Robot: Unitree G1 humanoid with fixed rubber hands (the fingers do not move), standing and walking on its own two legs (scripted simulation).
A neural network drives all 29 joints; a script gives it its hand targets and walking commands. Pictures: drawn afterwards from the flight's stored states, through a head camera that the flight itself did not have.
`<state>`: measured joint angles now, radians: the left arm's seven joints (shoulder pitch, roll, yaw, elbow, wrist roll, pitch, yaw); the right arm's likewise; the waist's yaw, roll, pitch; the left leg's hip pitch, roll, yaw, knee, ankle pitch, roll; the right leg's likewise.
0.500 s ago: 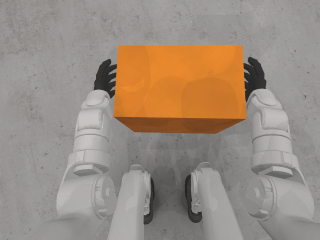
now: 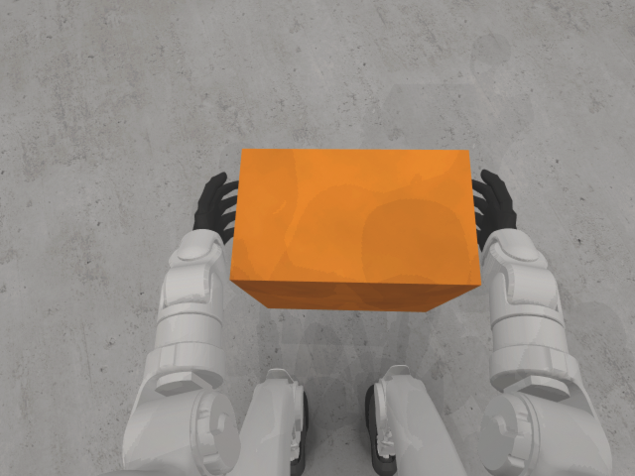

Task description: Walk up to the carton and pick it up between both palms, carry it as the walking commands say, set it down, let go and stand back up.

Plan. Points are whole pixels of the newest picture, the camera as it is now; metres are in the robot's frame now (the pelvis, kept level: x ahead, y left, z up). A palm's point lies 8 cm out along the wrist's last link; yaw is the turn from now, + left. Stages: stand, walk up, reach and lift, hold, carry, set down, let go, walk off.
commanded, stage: reach and lift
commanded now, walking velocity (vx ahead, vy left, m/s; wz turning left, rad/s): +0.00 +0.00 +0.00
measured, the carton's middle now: (349, 244) +0.42 -0.02 -0.13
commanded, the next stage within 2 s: none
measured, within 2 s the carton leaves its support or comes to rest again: neither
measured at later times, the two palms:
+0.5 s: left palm (190, 230) +0.40 +0.16 +0.01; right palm (523, 228) +0.38 -0.20 +0.02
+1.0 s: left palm (152, 227) +0.37 +0.17 +0.09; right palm (563, 224) +0.36 -0.19 +0.09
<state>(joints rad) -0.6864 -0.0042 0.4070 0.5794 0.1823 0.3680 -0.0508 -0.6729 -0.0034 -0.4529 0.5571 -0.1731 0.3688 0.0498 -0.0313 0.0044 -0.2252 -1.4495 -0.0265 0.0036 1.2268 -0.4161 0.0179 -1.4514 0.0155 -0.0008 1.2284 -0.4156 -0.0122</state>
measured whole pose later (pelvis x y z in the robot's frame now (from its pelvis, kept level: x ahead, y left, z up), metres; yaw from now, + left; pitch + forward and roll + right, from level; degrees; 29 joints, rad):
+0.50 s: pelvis +0.02 +0.00 +0.07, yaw +0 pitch +29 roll +0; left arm -0.52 -0.05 0.40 0.49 0.22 0.36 -0.08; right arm -0.51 0.05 -0.44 0.48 -0.21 0.36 0.08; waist -0.03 0.00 -0.17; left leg -1.09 -0.03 -0.01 0.91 -0.33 0.02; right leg -1.09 0.02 0.00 0.92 -0.33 -0.02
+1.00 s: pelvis +0.03 +0.00 +0.11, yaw +0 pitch +15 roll +0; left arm -0.41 -0.07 0.38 0.45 0.25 0.42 -0.11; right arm -0.39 0.09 -0.43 0.42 -0.26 0.41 0.09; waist -0.03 0.00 -0.08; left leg -0.65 -0.03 -0.02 0.62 -0.23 0.02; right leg -0.65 0.01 0.00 0.62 -0.24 -0.01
